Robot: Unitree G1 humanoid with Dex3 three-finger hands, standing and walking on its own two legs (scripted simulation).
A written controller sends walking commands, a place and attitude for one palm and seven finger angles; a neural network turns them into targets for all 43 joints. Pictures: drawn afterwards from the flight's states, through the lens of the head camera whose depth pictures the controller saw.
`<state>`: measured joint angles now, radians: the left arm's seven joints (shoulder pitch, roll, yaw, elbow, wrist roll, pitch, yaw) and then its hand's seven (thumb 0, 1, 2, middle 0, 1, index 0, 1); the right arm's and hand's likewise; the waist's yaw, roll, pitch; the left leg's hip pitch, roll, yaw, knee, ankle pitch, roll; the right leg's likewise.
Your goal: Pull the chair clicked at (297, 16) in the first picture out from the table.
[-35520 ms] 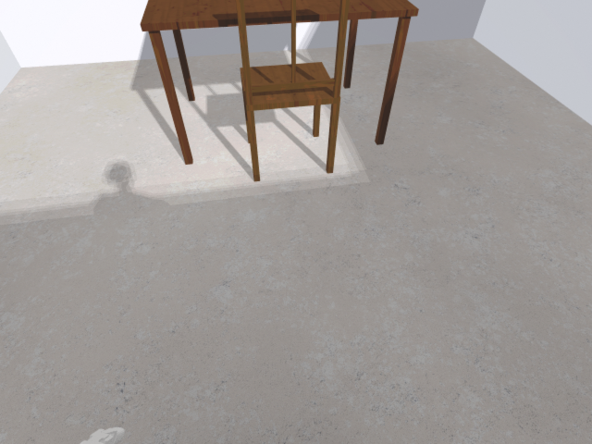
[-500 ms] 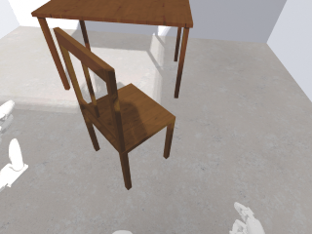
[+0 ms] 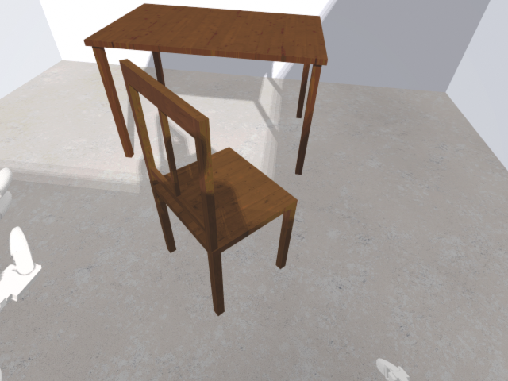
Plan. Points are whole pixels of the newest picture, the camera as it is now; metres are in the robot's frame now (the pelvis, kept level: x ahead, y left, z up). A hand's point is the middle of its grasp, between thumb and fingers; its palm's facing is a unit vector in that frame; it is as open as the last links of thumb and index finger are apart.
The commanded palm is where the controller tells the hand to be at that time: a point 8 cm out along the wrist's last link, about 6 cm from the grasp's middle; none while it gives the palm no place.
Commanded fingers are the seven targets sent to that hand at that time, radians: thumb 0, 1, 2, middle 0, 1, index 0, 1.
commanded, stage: stop stepping back and stand still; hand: left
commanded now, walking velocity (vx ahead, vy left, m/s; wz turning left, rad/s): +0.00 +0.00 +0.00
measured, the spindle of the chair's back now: (170, 155) +0.74 +0.30 -0.08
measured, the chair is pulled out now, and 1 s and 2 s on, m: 0.67 0.67 0.67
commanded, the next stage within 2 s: let the arm hang, fingers relaxed in 0.04 s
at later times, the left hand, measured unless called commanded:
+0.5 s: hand out of the picture +0.07 +0.18 -0.16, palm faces +0.10 -0.98 -0.15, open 6.8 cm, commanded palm none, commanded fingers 0.00 0.90 0.90 -0.20 -0.30 -0.20 -0.30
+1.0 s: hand out of the picture +0.00 +0.17 -0.16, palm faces +0.05 -0.98 -0.19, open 7.3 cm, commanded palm none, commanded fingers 0.00 0.90 0.90 -0.20 -0.30 -0.20 -0.30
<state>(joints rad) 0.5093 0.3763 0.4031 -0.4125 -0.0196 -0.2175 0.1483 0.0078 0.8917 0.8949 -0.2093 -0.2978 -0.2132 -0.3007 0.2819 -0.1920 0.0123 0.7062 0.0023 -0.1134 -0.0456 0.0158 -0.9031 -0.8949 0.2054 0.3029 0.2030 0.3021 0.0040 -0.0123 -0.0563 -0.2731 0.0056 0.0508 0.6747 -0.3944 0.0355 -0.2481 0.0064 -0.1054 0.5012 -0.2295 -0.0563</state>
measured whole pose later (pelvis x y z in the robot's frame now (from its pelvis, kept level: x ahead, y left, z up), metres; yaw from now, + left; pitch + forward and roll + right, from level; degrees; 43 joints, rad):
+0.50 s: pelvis +0.01 +0.01 +0.00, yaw +3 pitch -1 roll +0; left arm 0.28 0.17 0.03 0.83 0.01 0.03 0.02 -0.07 1.02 0.89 -0.21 -0.30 -0.21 -0.30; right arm 0.30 -0.17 0.02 0.92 -0.03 0.01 -0.01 0.01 -0.92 -0.89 0.20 0.30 0.20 0.30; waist 0.00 -0.05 0.06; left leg -0.23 -0.02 0.01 0.49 -0.25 0.03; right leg -0.22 -0.01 -0.12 0.47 -0.23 -0.04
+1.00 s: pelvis +0.01 +0.01 +0.01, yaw +1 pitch -2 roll +0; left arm 0.32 0.11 -0.01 1.09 0.01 0.00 0.03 0.00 0.91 0.89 -0.20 -0.29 -0.20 -0.30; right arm 0.35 -0.12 0.02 1.08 -0.02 0.00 -0.02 0.01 -0.91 -0.90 0.20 0.30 0.20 0.30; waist -0.01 0.04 0.04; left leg -0.17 -0.02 0.04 0.42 -0.22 0.03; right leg -0.18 0.00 -0.09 0.42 -0.21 -0.04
